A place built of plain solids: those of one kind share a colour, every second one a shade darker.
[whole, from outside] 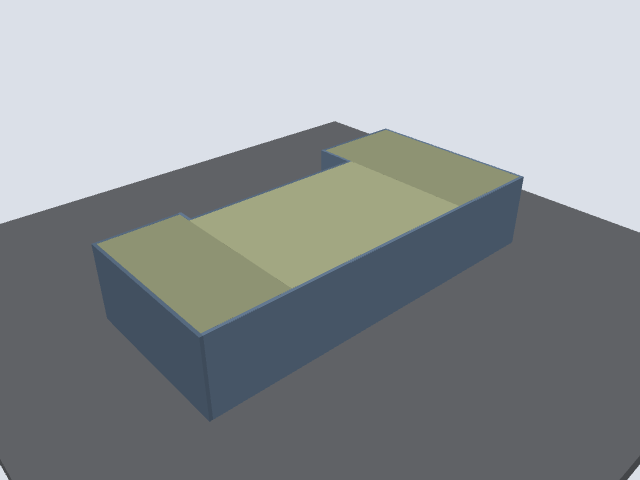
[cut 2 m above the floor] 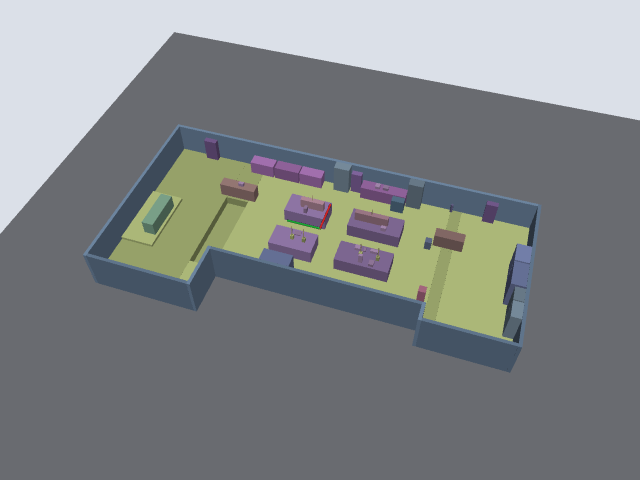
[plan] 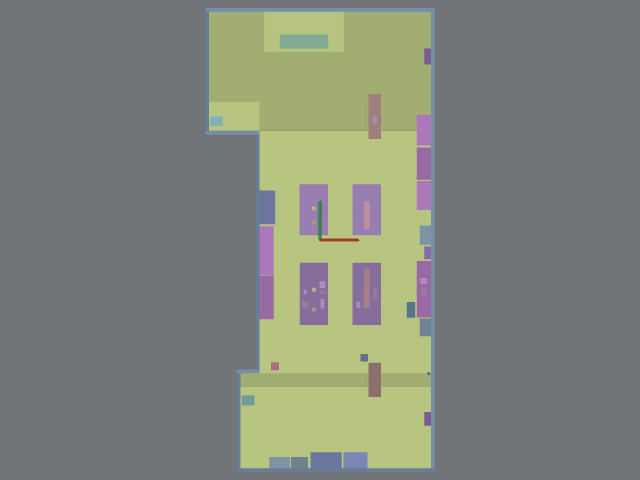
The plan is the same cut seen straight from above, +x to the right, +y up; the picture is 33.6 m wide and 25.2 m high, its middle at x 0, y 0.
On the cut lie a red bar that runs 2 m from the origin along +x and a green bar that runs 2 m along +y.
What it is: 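One storey of a laboratory for chemistry or biology, grown in wings along a spine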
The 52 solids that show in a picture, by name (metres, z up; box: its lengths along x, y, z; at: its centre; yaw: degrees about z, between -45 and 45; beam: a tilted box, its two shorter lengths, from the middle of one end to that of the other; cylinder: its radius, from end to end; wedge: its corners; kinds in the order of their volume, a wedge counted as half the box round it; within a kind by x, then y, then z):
{
 "roof_1": {"box": [11.66, 6.26, 0.85], "at": [0.0, 8.86, 4.45]},
 "roof_2": {"box": [10.01, 4.99, 0.2], "at": [0.83, -9.49, 4.77]},
 "roof_3": {"box": [9.01, 12.73, 0.91], "at": [1.33, -0.64, 4.42]},
 "floor_1": {"box": [2.66, 1.51, 0.69], "at": [-4.5, 6.49, 0.29]},
 "floor_2": {"box": [6.57, 0.7, 0.69], "at": [-0.89, -7.35, 0.29]},
 "floor_3": {"box": [4.18, 2.11, 0.19], "at": [-0.84, 10.93, 0.73]},
 "floor_4": {"box": [5.57, 1.51, 0.12], "at": [-0.39, 6.49, 0.01]},
 "floor_5": {"box": [11.66, 4.74, 0.69], "at": [0.0, 9.61, 0.29]},
 "floor_6": {"box": [10.01, 4.29, 0.69], "at": [0.83, -9.84, 0.29]},
 "floor_7": {"box": [9.01, 12.73, 0.69], "at": [1.33, -0.64, 0.29]},
 "floor_8": {"box": [3.44, 0.7, 0.69], "at": [4.11, -7.35, 0.29]},
 "floor_9": {"box": [3.44, 1.51, 0.69], "at": [4.11, 6.49, 0.29]},
 "wall_1": {"box": [0.2, 6.26, 4.92], "at": [-5.93, 8.86, 2.41]},
 "wall_2": {"box": [2.86, 0.2, 4.92], "at": [-4.6, 5.63, 2.41]},
 "wall_3": {"box": [0.2, 4.99, 4.92], "at": [-4.27, -9.49, 2.41]},
 "wall_4": {"box": [1.2, 0.2, 4.92], "at": [-3.77, -6.9, 2.41]},
 "wall_5": {"box": [0.2, 12.33, 4.92], "at": [-3.27, -0.64, 2.41]},
 "wall_6": {"box": [12.06, 0.2, 4.92], "at": [0.0, 12.09, 2.41]},
 "wall_7": {"box": [10.41, 0.2, 4.92], "at": [0.83, -12.09, 2.41]},
 "wall_8": {"box": [0.2, 23.97, 4.92], "at": [5.93, 0.0, 2.41]},
 "island_1": {"box": [1.5, 3.28, 0.92], "at": [-0.32, -2.83, 1.1]},
 "island_2": {"box": [1.5, 2.69, 0.92], "at": [-0.32, 1.59, 1.1]},
 "island_3": {"box": [1.5, 3.28, 0.92], "at": [2.46, -2.83, 1.1]},
 "island_4": {"box": [1.5, 2.69, 0.92], "at": [2.46, 1.59, 1.1]},
 "fume_1": {"box": [0.82, 1.77, 2.4], "at": [-2.76, 1.71, 1.84]},
 "fume_2": {"box": [1.65, 0.85, 2.4], "at": [0.32, -11.56, 1.84]},
 "fume_3": {"box": [1.27, 0.85, 2.4], "at": [1.86, -11.56, 1.84]},
 "wallbench_1": {"box": [0.75, 2.29, 0.92], "at": [-2.8, -3.02, 1.1]},
 "wallbench_2": {"box": [0.75, 2.58, 0.92], "at": [-2.8, -0.56, 1.1]},
 "wallbench_3": {"box": [0.75, 2.96, 0.92], "at": [5.46, -2.58, 1.1]},
 "wallbench_4": {"box": [0.75, 1.53, 0.92], "at": [5.46, 2.34, 1.1]},
 "wallbench_5": {"box": [0.75, 1.69, 0.92], "at": [5.46, 4.01, 1.1]},
 "wallbench_6": {"box": [0.75, 1.61, 0.92], "at": [5.46, 5.76, 1.1]},
 "tall_1": {"box": [1.09, 0.6, 2.1], "at": [-2.12, -11.69, 1.69]},
 "tall_2": {"box": [0.9, 0.6, 2.1], "at": [-1.07, -11.69, 1.69]},
 "tall_3": {"box": [0.6, 0.94, 2.1], "at": [5.53, -4.59, 1.69]},
 "tall_4": {"box": [0.6, 1.02, 2.1], "at": [5.53, 0.26, 1.69]},
 "guard_1": {"box": [0.66, 1.8, 0.92], "at": [2.88, -7.35, 1.1]},
 "guard_2": {"box": [0.66, 2.36, 0.92], "at": [2.88, 6.49, 1.1]},
 "teacher_1": {"box": [2.56, 0.75, 0.92], "at": [-0.84, 10.42, 1.29]},
 "cylinders_1": {"box": [0.36, 0.72, 1.55], "at": [5.65, -9.39, 1.42]},
 "cylinders_2": {"box": [0.36, 0.67, 1.55], "at": [5.65, -0.68, 1.42]},
 "cylinders_3": {"box": [0.36, 0.85, 1.55], "at": [5.65, 9.64, 1.42]},
 "rack_1": {"box": [0.32, 2.08, 0.65], "at": [2.46, -2.53, 1.88]},
 "rack_2": {"box": [0.32, 1.49, 0.64], "at": [2.46, 1.29, 1.88]},
 "pier_1": {"box": [0.42, 0.42, 3.32], "at": [-2.37, -6.63, 2.3]},
 "trolley_1": {"box": [0.46, 0.82, 0.94], "at": [4.78, -3.67, 1.11]},
 "covers_1": {"box": [0.66, 0.5, 0.46], "at": [-5.44, 6.23, 0.87]},
 "covers_2": {"box": [0.68, 0.54, 0.53], "at": [-3.78, -8.42, 0.91]},
 "bin_1": {"box": [0.4, 0.4, 0.64], "at": [2.32, -6.18, 0.96]},
 "gear_1": {"box": [0.16, 0.24, 0.62], "at": [-0.77, -2.72, 1.87]},
 "gear_2": {"box": [0.3, 0.36, 0.2], "at": [5.46, -2.69, 1.66]}
}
